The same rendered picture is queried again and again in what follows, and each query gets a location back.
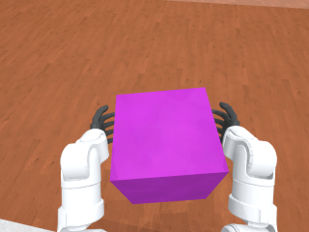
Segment right robot forearm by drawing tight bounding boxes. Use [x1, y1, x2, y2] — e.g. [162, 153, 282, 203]
[222, 126, 278, 232]

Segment left robot forearm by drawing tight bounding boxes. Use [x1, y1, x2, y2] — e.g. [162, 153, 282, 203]
[57, 129, 109, 232]

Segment right robot hand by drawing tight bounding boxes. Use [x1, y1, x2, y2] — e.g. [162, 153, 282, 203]
[211, 101, 239, 144]

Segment left robot hand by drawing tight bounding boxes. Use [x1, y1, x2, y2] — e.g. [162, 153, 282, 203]
[90, 105, 115, 144]

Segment carton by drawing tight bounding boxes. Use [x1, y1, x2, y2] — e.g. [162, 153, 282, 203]
[109, 87, 229, 204]

